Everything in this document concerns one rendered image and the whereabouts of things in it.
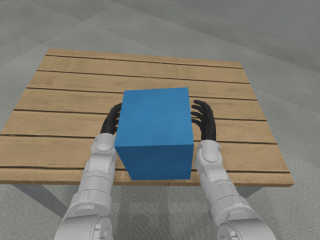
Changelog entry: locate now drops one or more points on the carton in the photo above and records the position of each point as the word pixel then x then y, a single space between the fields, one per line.
pixel 154 137

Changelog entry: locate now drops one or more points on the robot left forearm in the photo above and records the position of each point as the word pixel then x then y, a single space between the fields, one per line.
pixel 94 192

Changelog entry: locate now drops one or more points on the right robot hand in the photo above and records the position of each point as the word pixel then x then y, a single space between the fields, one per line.
pixel 207 124

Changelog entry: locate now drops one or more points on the left robot hand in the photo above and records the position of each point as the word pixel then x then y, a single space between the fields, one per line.
pixel 109 125

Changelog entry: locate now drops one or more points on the table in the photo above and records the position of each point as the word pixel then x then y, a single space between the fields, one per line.
pixel 47 138

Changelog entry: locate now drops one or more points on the right robot upper arm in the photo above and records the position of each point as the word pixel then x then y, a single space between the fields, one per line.
pixel 244 229

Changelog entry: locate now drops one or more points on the left robot upper arm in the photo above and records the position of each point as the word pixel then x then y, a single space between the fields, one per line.
pixel 86 227

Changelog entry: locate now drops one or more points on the robot right forearm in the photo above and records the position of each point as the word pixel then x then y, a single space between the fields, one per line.
pixel 224 199

